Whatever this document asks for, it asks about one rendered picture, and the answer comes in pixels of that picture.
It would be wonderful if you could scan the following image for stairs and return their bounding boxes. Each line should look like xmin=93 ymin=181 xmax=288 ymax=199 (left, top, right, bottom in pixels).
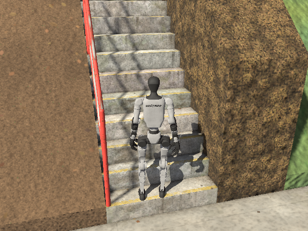
xmin=80 ymin=0 xmax=218 ymax=224

